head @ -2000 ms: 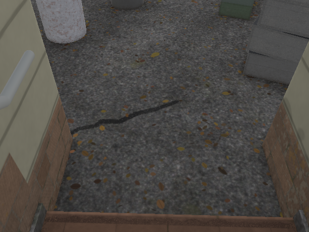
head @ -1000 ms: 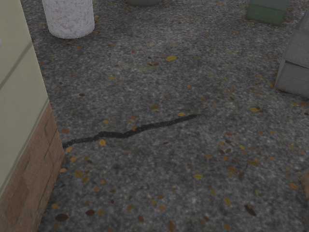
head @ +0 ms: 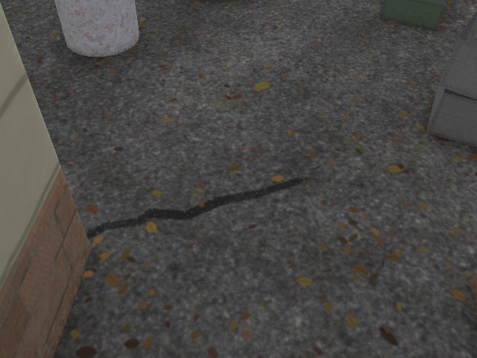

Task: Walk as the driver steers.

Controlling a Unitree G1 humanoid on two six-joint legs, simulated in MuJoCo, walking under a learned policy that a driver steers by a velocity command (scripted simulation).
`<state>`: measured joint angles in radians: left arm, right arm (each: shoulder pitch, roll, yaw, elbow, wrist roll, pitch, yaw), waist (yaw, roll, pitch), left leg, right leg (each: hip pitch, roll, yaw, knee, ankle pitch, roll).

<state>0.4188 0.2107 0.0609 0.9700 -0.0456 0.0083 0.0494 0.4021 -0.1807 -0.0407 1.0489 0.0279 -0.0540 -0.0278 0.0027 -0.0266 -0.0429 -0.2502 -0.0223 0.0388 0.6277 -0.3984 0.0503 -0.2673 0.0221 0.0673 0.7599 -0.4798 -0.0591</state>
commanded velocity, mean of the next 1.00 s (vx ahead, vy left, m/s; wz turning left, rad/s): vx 0.46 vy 0.00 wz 0.17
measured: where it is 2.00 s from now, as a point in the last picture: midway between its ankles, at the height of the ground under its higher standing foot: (185, 261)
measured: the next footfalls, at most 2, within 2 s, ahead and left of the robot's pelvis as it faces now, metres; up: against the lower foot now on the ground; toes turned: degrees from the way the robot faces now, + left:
right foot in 0.40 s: +0.25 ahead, -0.13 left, -0.18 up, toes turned -6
left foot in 0.88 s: +0.63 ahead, +0.13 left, -0.35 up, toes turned +9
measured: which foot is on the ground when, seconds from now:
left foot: down 0.00-0.40, up 0.42-0.86, down 0.88-1.00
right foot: up 0.00-0.38, down 0.40-0.88, up 0.90-1.00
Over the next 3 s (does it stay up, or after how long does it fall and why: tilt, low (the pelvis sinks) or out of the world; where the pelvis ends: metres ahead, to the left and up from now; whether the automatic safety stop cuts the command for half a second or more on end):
stays up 1.57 0.39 -0.35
